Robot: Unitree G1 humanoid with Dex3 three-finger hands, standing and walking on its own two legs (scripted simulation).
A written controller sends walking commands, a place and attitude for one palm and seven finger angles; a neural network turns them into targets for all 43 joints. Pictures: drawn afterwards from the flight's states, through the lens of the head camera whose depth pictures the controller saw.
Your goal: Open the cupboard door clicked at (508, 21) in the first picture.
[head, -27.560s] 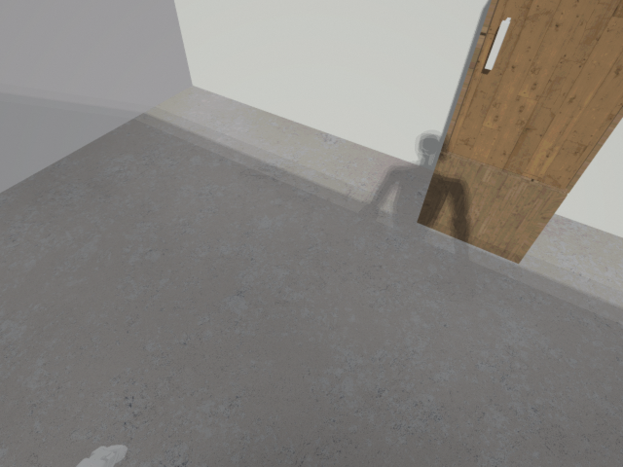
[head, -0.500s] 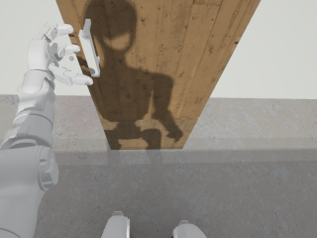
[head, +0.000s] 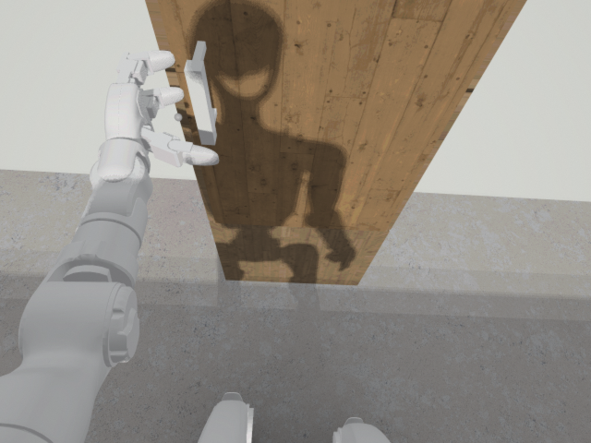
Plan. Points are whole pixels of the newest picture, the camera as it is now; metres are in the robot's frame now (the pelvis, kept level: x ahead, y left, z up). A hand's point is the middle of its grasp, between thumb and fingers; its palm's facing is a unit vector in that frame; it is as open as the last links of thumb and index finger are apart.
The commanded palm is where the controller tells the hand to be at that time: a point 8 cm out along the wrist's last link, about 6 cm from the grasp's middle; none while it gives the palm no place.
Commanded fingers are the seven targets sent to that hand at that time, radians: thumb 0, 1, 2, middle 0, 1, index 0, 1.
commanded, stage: slide the fingers in behind the handle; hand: left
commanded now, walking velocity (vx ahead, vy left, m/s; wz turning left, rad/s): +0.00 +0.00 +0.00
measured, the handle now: (204, 96) +0.55 +0.13 +0.11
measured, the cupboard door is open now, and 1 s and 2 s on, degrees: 0 0 0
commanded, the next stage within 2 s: move the hooked fingers beside the handle in 0.26 s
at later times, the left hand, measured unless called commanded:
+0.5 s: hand (180, 119) +0.50 +0.16 +0.12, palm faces +0.07 -1.00 -0.03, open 15.2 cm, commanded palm +0.49 +0.15 +0.12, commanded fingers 0.00 -0.50 0.30 -0.30 -1.20 -0.30 -1.20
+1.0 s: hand (173, 114) +0.51 +0.17 +0.12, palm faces +0.05 -1.00 -0.03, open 14.6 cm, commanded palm +0.50 +0.18 +0.11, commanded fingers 0.00 -0.50 0.30 -0.30 -1.20 -0.30 -1.20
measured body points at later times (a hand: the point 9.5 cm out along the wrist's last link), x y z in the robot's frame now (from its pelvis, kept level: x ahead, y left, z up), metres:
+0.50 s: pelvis +0.00 +0.00 +0.00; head +0.10 +0.01 +0.44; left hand +0.49 +0.21 +0.12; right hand +0.04 -0.26 -0.12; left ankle +0.05 +0.13 -0.68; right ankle -0.03 -0.15 -0.68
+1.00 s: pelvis +0.00 -0.01 +0.00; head +0.10 +0.01 +0.44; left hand +0.50 +0.22 +0.12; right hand +0.02 -0.27 -0.12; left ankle +0.05 +0.13 -0.68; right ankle -0.03 -0.15 -0.68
